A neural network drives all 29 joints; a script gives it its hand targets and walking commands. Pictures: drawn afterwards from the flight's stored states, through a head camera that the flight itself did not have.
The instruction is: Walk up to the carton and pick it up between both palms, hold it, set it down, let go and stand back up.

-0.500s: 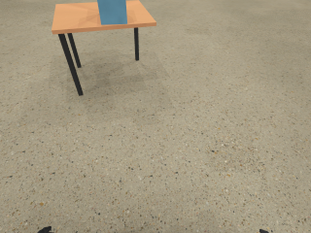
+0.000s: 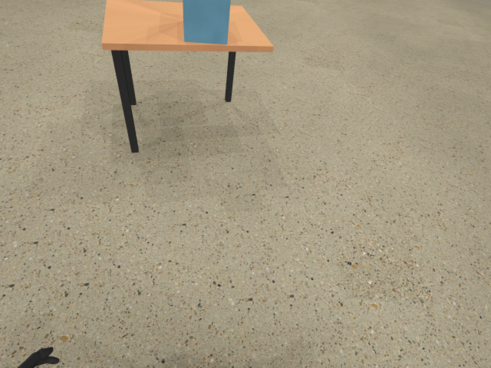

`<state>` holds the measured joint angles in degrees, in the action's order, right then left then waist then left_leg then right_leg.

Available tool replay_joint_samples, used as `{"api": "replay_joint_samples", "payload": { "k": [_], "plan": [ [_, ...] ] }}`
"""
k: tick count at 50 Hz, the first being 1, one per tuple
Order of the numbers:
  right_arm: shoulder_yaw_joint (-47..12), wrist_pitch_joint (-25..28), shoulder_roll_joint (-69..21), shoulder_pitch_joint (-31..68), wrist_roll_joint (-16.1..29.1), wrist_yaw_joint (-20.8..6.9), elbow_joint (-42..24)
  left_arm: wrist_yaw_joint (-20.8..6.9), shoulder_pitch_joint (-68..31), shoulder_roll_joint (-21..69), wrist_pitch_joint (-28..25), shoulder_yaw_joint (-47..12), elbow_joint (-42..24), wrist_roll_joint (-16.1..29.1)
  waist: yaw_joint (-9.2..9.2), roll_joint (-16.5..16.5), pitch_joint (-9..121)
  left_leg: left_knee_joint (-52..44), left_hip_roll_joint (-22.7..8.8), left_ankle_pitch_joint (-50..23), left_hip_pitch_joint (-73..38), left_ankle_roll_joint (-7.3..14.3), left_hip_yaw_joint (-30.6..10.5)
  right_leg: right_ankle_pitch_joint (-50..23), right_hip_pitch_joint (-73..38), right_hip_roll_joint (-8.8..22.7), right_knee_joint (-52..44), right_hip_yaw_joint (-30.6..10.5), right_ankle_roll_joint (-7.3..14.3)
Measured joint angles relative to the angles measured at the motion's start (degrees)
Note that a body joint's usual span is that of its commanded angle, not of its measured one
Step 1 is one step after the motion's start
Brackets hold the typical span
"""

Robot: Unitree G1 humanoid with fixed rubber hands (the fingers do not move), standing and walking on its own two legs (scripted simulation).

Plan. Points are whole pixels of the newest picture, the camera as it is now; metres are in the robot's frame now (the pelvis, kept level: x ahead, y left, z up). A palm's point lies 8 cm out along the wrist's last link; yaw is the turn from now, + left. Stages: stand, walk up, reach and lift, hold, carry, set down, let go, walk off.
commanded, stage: walk up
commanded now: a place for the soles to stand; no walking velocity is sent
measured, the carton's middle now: (204, 3) +1.67 +0.14 +0.03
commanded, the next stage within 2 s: none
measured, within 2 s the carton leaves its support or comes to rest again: neither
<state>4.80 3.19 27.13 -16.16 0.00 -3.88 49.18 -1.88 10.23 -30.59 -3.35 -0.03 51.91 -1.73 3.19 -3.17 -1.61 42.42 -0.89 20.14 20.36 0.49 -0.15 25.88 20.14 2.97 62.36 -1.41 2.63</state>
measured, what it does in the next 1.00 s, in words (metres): walks ahead: right foot, then left foot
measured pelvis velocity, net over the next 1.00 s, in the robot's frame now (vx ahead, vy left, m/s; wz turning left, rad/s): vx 0.43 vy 0.01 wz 0.16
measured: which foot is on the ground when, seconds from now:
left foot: down 0.00-0.44, up 0.46-0.78, down 0.80-1.00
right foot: up 0.00-0.40, down 0.42-0.80, up 0.82-1.00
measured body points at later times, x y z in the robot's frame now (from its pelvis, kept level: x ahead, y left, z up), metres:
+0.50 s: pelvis +0.23 -0.04 +0.01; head +0.26 -0.03 +0.45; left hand +0.34 +0.30 -0.09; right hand +0.30 -0.39 -0.08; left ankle +0.08 +0.09 -0.66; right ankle +0.31 -0.17 -0.72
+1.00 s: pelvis +0.43 +0.01 +0.02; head +0.44 +0.05 +0.47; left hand +0.50 +0.34 -0.11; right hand +0.55 -0.33 -0.04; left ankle +0.43 +0.08 -0.72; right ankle +0.44 -0.15 -0.65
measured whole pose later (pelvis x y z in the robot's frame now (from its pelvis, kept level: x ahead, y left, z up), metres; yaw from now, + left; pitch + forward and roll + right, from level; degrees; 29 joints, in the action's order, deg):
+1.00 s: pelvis +0.43 +0.01 +0.02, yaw +9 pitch -3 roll -2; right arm 3.8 5.8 25.8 -16.7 0.0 -2.5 47.4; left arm -3.0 13.4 -28.1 -3.7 0.0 49.9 -1.4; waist 3.7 -3.9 -4.1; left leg 30.9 0.3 16.1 11.8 3.8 3.4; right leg 17.5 21.5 1.9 58.0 -0.3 1.0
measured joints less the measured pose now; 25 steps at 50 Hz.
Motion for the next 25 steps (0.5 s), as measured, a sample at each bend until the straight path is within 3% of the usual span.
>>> {"api": "replay_joint_samples", "payload": {
  "k": [7,13,19,21,22,25],
  "plan": [
    [-0.3,1.2,-2.7,-7.7,0.0,1.0,0.1,-1.0,-2.2,0.0,0.2,0.0,-0.1,0.0,2.60,-1.6,-0.7,-12.3,0.7,-2.4,-11.0,1.0,-2.7,-12.2,5.1,-0.4,0.5,-0.1,-1.7],
    [-0.3,2.0,-2.0,-8.4,0.0,1.5,0.0,-1.7,-3.2,0.0,1.1,0.0,-0.6,0.2,1.60,-1.7,-0.7,-17.5,0.7,-0.9,-17.0,1.0,-5.1,-13.7,5.4,-0.3,-5.7,-0.2,-2.2],
    [-0.3,2.0,-0.1,-8.4,0.0,2.1,0.0,-1.8,-5.8,0.6,1.1,0.0,-1.6,0.3,0.64,-1.5,-0.9,-17.8,1.0,4.1,-20.4,0.0,-6.2,-11.1,5.4,-0.3,-21.9,-0.2,-2.0],
    [-0.3,2.0,0.7,-8.4,0.0,2.1,0.1,-1.8,-6.0,0.6,0.1,0.0,-2.0,0.3,0.21,-1.2,-1.0,-13.2,1.2,6.9,-19.2,-0.1,-6.4,-12.8,4.4,-0.4,-28.7,-0.3,-1.1],
    [-0.3,1.9,1.0,-8.2,0.0,2.1,0.1,-1.7,-5.9,1.0,-0.3,0.0,-2.0,0.3,-0.01,-0.2,-1.5,-6.5,0.9,8.4,-16.8,0.0,-7.0,-15.4,4.2,-0.8,-28.1,0.4,-1.7],
    [-0.8,1.8,0.0,-7.1,0.0,2.4,0.0,-1.6,-4.3,2.8,-1.1,0.0,-2.0,0.3,-2.20,1.5,-1.5,13.8,1.6,8.5,-6.5,0.3,-6.4,-12.6,2.5,-1.1,-26.8,1.5,-2.9]
  ]
}}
